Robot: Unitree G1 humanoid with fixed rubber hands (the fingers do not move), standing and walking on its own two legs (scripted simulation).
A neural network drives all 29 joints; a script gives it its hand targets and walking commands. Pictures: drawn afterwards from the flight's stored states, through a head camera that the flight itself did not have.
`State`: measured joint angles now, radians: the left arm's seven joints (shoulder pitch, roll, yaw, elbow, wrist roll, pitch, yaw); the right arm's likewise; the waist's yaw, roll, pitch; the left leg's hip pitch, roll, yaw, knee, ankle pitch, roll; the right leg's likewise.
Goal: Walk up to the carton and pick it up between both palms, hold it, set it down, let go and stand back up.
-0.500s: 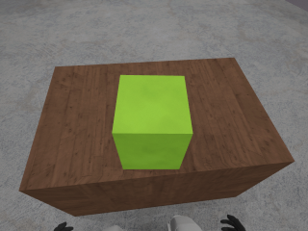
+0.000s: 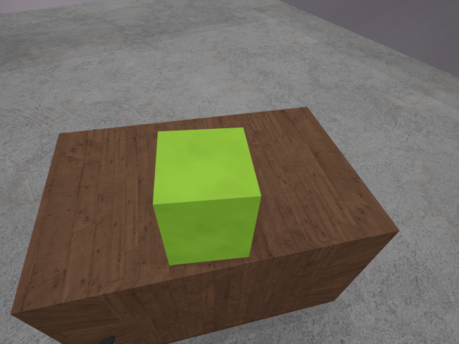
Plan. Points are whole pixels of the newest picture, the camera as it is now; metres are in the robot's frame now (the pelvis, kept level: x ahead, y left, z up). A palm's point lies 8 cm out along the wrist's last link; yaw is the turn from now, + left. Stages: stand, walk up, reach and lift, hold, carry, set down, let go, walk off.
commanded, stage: walk up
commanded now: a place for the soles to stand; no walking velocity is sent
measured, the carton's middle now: (205, 197) +0.46 +0.04 -0.06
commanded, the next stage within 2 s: none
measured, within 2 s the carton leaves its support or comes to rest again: neither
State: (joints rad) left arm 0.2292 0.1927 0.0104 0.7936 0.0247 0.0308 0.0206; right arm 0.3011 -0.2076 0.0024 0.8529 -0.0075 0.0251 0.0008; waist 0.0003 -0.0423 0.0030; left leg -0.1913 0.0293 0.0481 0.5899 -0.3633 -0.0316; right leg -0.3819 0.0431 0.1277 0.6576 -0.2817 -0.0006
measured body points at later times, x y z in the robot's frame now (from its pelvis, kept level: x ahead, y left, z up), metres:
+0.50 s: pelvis +0.03 +0.00 +0.01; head +0.04 -0.02 +0.46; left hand +0.09 +0.25 -0.13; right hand +0.05 -0.25 -0.15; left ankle -0.03 +0.14 -0.72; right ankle +0.07 -0.12 -0.72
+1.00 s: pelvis +0.03 +0.01 +0.00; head +0.04 -0.01 +0.45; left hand +0.11 +0.26 -0.14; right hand +0.03 -0.25 -0.15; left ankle -0.03 +0.14 -0.72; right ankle +0.07 -0.12 -0.72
